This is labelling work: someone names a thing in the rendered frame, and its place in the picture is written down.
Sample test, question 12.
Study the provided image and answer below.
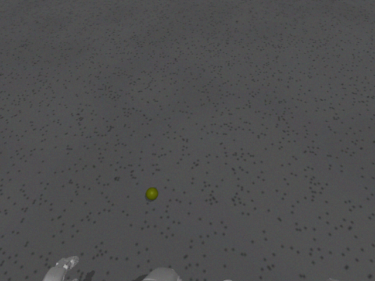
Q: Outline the ball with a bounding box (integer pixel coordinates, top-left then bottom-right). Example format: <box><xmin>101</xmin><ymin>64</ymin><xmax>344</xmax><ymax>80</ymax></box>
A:
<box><xmin>146</xmin><ymin>187</ymin><xmax>158</xmax><ymax>200</ymax></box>

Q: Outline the left robot hand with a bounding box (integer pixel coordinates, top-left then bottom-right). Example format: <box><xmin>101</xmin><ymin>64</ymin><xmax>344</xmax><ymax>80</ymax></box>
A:
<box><xmin>42</xmin><ymin>256</ymin><xmax>79</xmax><ymax>281</ymax></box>

